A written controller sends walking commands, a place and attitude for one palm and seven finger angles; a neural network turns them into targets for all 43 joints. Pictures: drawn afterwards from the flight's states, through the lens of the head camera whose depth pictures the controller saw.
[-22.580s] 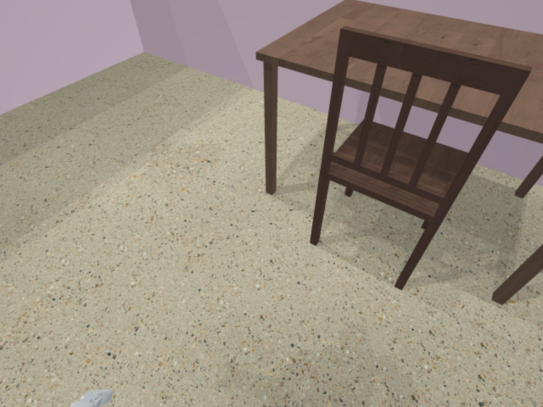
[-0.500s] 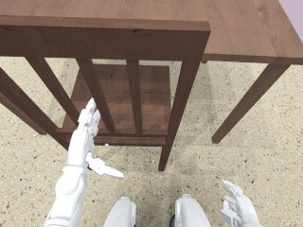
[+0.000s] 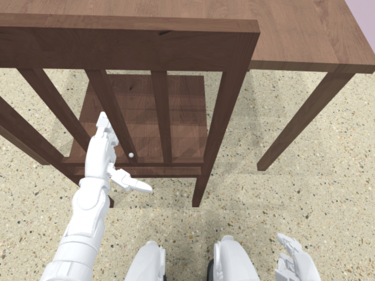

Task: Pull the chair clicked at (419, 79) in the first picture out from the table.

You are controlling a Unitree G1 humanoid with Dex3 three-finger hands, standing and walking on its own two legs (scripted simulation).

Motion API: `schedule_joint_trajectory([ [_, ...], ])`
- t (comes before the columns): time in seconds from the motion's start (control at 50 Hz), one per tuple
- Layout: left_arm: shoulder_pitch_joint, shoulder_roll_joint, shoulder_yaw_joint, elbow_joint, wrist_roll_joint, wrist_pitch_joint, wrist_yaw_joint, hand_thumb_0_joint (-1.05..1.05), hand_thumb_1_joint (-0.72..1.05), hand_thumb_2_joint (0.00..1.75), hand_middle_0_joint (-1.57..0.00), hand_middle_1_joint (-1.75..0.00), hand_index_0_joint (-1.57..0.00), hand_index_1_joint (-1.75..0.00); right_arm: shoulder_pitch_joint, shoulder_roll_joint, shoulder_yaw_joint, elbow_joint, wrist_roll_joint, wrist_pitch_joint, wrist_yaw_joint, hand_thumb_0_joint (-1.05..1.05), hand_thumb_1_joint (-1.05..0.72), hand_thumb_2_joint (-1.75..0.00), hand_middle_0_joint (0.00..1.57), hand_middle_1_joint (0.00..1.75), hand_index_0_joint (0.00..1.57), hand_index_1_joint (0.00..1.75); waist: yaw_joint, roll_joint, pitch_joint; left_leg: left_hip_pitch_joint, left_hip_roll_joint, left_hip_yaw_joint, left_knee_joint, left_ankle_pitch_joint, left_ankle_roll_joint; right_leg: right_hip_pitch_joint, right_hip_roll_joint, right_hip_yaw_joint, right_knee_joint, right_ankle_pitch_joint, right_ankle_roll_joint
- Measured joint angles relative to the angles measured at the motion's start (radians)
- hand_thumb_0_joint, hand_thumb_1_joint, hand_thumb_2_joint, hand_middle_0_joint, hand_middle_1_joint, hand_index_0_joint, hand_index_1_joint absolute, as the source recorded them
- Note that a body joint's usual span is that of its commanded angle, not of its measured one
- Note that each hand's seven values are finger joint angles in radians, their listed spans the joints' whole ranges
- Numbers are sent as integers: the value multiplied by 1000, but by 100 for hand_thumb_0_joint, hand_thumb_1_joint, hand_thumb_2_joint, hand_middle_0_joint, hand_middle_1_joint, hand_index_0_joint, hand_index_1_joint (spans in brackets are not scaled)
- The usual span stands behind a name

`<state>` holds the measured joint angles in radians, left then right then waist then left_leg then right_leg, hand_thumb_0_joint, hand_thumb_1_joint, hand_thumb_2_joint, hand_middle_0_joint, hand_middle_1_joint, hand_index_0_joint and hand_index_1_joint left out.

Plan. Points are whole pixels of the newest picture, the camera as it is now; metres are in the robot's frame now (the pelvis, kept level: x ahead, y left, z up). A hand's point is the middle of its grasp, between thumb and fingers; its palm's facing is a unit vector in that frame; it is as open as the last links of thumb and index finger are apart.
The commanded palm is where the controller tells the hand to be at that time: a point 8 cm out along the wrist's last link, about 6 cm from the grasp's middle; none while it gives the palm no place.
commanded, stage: push the fingers through the gap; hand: left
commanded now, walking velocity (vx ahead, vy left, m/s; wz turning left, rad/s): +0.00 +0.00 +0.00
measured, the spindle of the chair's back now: (119, 126) +0.42 +0.15 +0.05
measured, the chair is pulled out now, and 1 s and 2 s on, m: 0.04 0.04 0.04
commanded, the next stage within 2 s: hook a spindle and tug to test in 1.02 s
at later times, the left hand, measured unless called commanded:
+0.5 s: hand (133, 133) +0.42 +0.12 +0.02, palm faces -0.03 -1.00 -0.04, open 16.9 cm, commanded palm +0.40 +0.17 +0.02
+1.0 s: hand (134, 126) +0.44 +0.12 +0.02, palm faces -0.02 -1.00 -0.04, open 16.9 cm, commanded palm +0.41 +0.18 +0.02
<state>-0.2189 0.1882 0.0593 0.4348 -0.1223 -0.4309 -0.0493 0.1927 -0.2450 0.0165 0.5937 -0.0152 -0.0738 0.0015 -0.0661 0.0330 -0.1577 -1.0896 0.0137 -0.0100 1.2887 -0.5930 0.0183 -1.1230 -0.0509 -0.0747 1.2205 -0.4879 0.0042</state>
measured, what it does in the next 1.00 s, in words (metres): stands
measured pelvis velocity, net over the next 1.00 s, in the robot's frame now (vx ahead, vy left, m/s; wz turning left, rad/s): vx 0.00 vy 0.00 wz -0.02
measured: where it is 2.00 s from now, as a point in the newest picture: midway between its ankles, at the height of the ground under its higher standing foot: outside the picture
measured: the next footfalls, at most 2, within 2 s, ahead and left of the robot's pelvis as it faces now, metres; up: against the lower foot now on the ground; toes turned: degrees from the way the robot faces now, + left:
none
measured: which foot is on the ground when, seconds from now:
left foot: down 0.00-1.00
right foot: down 0.00-1.00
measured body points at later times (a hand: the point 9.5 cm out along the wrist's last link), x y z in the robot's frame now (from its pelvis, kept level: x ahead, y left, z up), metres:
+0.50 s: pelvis +0.00 +0.00 +0.00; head +0.13 +0.01 +0.43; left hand +0.41 +0.18 +0.02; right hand +0.11 -0.25 -0.12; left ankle +0.01 +0.11 -0.62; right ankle +0.05 -0.13 -0.62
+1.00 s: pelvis +0.00 +0.00 +0.00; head +0.13 +0.01 +0.43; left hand +0.43 +0.18 +0.03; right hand +0.08 -0.26 -0.12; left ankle +0.01 +0.11 -0.62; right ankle +0.05 -0.13 -0.62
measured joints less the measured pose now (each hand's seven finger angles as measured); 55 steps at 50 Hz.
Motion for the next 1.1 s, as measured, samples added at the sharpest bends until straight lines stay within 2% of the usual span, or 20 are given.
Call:
schedule_joint_trajectory([
  [0.22, -112, 9, 57, 120, 5, -3, 6, -1, -49, 30, -6, -8, -6, -8, 12, 0, -4, 15, -2, 20, 3, 1, -91, -90, 20, 30, 20, 30, -16, 0, 2, -13, 2, 10, -7, 3, 3, -18, 3, 10, -6, 6, 4],
  [0.36, -153, 15, 57, 156, 3, -24, 2, -1, -50, 30, -6, -8, -6, -8, 25, 1, -8, 31, -3, 23, 7, 1, -91, -90, 20, 30, 20, 30, -19, 5, 1, -11, 2, 10, -13, 5, 5, -14, 4, 10, -15, 10, 5],
  [0.68, -326, 30, 109, 340, 35, -58, 31, -1, -50, 30, -6, -8, -6, -8, 36, -1, -8, 47, -14, 38, 16, 1, -91, -90, 20, 30, 20, 30, -41, 6, 9, -53, 1, 12, 2, 12, 7, -55, 3, 13, -4, 19, 7],
  [0.84, -316, 30, 125, 362, 27, -58, 17, -1, -50, 30, -6, -8, -6, -8, 57, 2, -8, 46, -10, 55, 23, 1, -91, -90, 20, 30, 20, 30, -45, 5, 2, -34, 6, 20, -17, 15, 8, -41, 9, 20, -21, 26, 8],
  [1.1, -336, 34, 130, 391, 40, -98, 13, -1, -50, 30, -6, -8, -6, -8, 49, -4, -10, 37, -14, 58, 25, 1, -91, -90, 20, 30, 20, 30, -47, 2, 5, -44, 7, 18, -8, 13, 9, -48, 9, 19, -16, 25, 9],
])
